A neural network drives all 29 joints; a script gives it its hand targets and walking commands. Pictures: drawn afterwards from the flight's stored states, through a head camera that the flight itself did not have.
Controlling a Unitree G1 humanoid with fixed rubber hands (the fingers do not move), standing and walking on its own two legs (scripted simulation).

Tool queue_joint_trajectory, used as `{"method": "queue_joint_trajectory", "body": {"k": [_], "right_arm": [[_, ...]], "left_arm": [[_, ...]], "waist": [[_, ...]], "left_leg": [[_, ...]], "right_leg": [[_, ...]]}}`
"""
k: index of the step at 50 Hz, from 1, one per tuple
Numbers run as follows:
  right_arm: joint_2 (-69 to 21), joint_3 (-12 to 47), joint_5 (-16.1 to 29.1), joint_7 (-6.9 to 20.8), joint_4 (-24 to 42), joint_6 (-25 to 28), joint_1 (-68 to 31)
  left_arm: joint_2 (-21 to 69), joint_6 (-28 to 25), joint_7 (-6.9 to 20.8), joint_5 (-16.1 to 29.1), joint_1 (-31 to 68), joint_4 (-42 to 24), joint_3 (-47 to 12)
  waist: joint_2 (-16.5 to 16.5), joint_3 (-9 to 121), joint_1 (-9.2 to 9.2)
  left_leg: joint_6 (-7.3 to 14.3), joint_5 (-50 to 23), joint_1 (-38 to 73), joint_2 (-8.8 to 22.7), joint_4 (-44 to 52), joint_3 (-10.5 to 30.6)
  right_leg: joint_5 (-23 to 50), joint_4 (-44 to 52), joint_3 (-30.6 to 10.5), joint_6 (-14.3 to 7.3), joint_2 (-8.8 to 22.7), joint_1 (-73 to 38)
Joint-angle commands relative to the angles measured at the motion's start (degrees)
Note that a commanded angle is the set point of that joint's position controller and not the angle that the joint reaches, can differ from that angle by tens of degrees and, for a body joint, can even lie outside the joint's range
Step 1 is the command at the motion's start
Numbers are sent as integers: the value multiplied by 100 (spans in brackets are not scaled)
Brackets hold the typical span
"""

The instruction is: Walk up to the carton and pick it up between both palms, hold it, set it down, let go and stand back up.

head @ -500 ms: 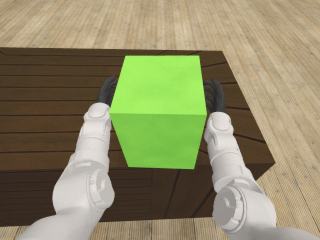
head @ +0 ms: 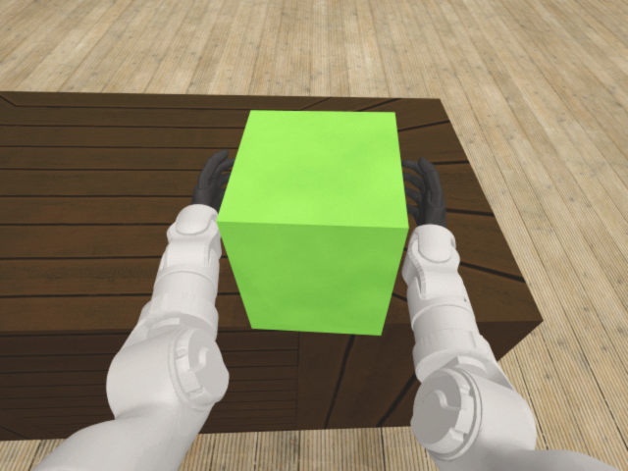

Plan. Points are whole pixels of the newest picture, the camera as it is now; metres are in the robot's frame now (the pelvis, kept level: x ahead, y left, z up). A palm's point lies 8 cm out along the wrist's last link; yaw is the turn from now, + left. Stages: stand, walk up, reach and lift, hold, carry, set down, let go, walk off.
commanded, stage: set down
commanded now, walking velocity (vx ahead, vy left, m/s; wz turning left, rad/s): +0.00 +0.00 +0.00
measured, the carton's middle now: (318, 227) +0.43 +0.01 +0.05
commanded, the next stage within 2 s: none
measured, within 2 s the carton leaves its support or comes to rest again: neither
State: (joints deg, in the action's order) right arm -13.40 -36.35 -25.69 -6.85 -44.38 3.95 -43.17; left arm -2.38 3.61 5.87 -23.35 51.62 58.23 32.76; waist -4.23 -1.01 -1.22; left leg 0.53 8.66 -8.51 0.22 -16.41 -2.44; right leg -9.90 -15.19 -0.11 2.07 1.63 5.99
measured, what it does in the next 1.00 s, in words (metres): stands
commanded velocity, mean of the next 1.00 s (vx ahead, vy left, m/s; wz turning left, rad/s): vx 0.00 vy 0.00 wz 0.00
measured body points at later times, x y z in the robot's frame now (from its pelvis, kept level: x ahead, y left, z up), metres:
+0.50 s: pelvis +0.00 +0.00 +0.00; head +0.03 +0.03 +0.45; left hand +0.44 +0.15 +0.09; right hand +0.40 -0.14 +0.10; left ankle +0.00 +0.11 -0.75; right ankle -0.02 -0.14 -0.75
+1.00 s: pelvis +0.00 +0.00 +0.00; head +0.04 +0.03 +0.45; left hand +0.44 +0.15 +0.09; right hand +0.40 -0.14 +0.10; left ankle +0.00 +0.11 -0.75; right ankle -0.02 -0.14 -0.75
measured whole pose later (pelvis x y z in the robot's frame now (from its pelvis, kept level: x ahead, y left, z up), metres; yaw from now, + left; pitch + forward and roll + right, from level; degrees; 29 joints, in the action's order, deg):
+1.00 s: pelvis +0.00 +0.00 +0.00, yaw +0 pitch -1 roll +0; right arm -14.1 -36.1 -26.9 -5.1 -40.8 6.8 -40.4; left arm 0.6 1.5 8.3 -26.1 50.8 52.3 36.1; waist -5.0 -4.7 -1.0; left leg 0.6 9.3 -7.4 0.4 -17.2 -2.9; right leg -10.5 -16.1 -0.3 1.9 1.5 5.1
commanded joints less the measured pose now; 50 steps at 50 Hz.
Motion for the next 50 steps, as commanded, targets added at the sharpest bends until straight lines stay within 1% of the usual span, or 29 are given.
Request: {"method": "queue_joint_trajectory", "body": {"k": [1, 3, 4, 6, 7, 10, 11, 12, 13, 14, 17, 19, 20, 26, 27, 28, 29, 30, 31, 33, 35, 39, 40, 43, 45, 46, 47, 48, 50], "right_arm": [[-2498, 1781, -28, 855, -170, 314, -3150], [-2505, 1634, -126, 837, -248, 310, -3198], [-2414, 1839, -91, 843, -171, 349, -3078], [-2444, 1821, -113, 820, -198, 292, -3044], [-2431, 1735, -81, 847, -267, 297, -3016], [-2531, 1806, -102, 837, -8, 317, -3022], [-2626, 1892, -88, 837, -80, 296, -3067], [-2563, 1830, -136, 823, -108, 267, -2957], [-2734, 1967, -164, 835, -11, 287, -2944], [-2567, 1922, -180, 816, 10, 245, -2852], [-2489, 1724, -237, 813, -29, 268, -2881], [-2505, 1758, -230, 793, 39, 302, -2877], [-2524, 1812, -183, 833, 49, 365, -2717], [-2426, 1845, -214, 816, 120, 298, -2609], [-2573, 1880, -132, 812, 0, 310, -2568], [-2511, 1846, -179, 836, -55, 250, -2576], [-2462, 1899, -200, 831, 112, 222, -2611], [-2336, 1780, -194, 842, 116, 229, -2641], [-2295, 1675, -244, 840, 85, 290, -2669], [-2345, 1903, -213, 837, 258, 357, -2490], [-2226, 1636, -296, 870, 1, 308, -2570], [-2356, 1706, -274, 846, -16, 379, -2281], [-2368, 1807, -184, 865, 7, 363, -2270], [-2247, 1561, -308, 880, 40, 287, -2505], [-1850, 1620, -287, 849, 28, 306, -2298], [-2221, 1640, -343, 872, -39, 249, -2114], [-2191, 1606, -325, 870, -33, 267, -2212], [-2060, 1532, -340, 860, 1, 321, -2299], [-1932, 1545, -284, 850, -80, 294, -2070]], "left_arm": [[2556, -287, 647, 106, 3033, -343, -1237], [2672, -215, 656, 79, 3057, -321, -1264], [2647, -210, 650, 58, 2895, -385, -1259], [2553, -199, 657, 15, 2860, -379, -1167], [2520, -183, 652, -84, 2751, -320, -1042], [2490, -242, 698, 48, 2895, -497, -1230], [2401, -250, 689, -56, 2844, -330, -1018], [2391, -228, 716, -97, 2827, -205, -911], [2370, -255, 727, -120, 2653, -207, -884], [2376, -183, 739, -92, 2566, -253, -998], [2470, -183, 764, -91, 2629, -297, -995], [2381, -221, 733, -71, 2773, -413, -1048], [2494, -260, 706, -101, 2558, -498, -1127], [2335, -190, 752, -153, 2401, -162, -860], [2384, -209, 740, -202, 2435, -311, -920], [2220, -151, 754, -308, 2417, -121, -707], [2164, -164, 761, -228, 2435, -137, -713], [2187, -148, 778, -141, 2461, -138, -825], [2263, -133, 744, -298, 2466, -232, -809], [2480, -166, 711, -162, 2159, -394, -928], [2296, -152, 680, -266, 2411, -331, -833], [2404, -184, 672, -280, 1964, -339, -845], [2408, -179, 699, -295, 2103, -312, -825], [2173, -161, 721, -276, 2361, -211, -778], [2028, -220, 718, -239, 2219, -292, -741], [2227, -194, 744, -351, 2109, -292, -718], [2394, -197, 732, -298, 2095, -383, -865], [2146, -183, 717, -424, 2180, -191, -617], [2096, -125, 683, -360, 2050, -290, -637]], "waist": [[661, 2417, 85], [641, 2335, -70], [650, 2306, 37], [569, 2243, -9], [584, 2209, 96], [486, 2404, 28], [282, 2256, 174], [235, 2222, 128], [164, 2215, 248], [277, 2006, 71], [386, 2038, 51], [360, 2227, 36], [589, 2187, 50], [309, 2007, 167], [486, 1950, 116], [368, 1778, 281], [365, 1717, 280], [400, 1667, 76], [396, 1679, 68], [506, 1814, 188], [557, 1713, 138], [361, 1665, 191], [430, 1659, 243], [365, 1568, 108], [374, 1681, 139], [319, 1383, 129], [476, 1541, 61], [483, 1516, 156], [470, 1377, 101]], "left_leg": [[-231, -1581, 586, -29, -55, -653], [-247, -1620, 761, 10, -68, -636], [-276, -1853, 790, 5, -87, -614], [-197, -1579, 705, 18, -76, -604], [-204, -1580, 696, -1, -48, -615], [-145, -1417, 468, -19, -24, -629], [-45, -1200, 327, -59, 1, -695], [-10, -1010, 304, -30, 98, -664], [29, -904, 32, -71, 103, -753], [-14, -1004, 75, -48, 115, -634], [-67, -938, 339, -27, 109, -639], [-58, -1060, 443, -42, 50, -653], [-128, -1317, 443, -70, -23, -619], [27, -847, 79, -48, 109, -598], [4, -976, 96, -90, 75, -666], [72, -695, 125, -92, 157, -671], [85, -602, -49, -110, 164, -687], [72, -539, 157, -90, 171, -671], [28, -631, 255, -57, 205, -605], [-60, -1263, 467, -4, 16, -605], [-97, -1149, 591, 20, 42, -590], [-75, -1570, 589, 4, -84, -556], [-56, -1369, 460, -36, -82, -615], [54, -484, 277, -45, 146, -640], [11, -975, 272, -59, 42, -632], [58, -1008, 431, -55, 85, -587], [-29, -1140, 598, -14, 35, -561], [-24, -1059, 581, -64, 22, -605], [-20, -1042, 477, -8, 51, -549]], "right_leg": [[1644, -212, 640, 245, -216, -1105], [1603, -137, 666, 194, -253, -882], [1648, -180, 741, 200, -285, -983], [1637, -205, 670, 247, -246, -1009], [1544, -153, 687, 219, -250, -1025], [1782, -270, 644, 271, -215, -1208], [1857, -257, 554, 306, -174, -1302], [1627, -239, 604, 300, -185, -1259], [1925, -322, 519, 336, -137, -1589], [1989, -349, 576, 352, -178, -1576], [1413, -214, 639, 261, -198, -1230], [1482, -218, 620, 277, -234, -1046], [1622, -248, 614, 238, -235, -1121], [1603, -274, 545, 310, -194, -1315], [1860, -304, 507, 300, -142, -1344], [1372, -195, 502, 315, -125, -1276], [1386, -263, 510, 316, -129, -1447], [1177, -215, 605, 326, -161, -1132], [1008, -134, 608, 267, -190, -1077], [1247, -217, 630, 216, -267, -975], [754, -80, 685, 206, -271, -628], [1220, -127, 636, 231, -299, -734], [1182, -132, 575, 221, -249, -868], [527, -75, 595, 211, -233, -732], [987, -173, 576, 206, -203, -903], [976, -140, 542, 241, -218, -902], [784, -84, 617, 216, -262, -612], [734, -69, 571, 198, -228, -635], [812, -100, 572, 185, -261, -714]]}}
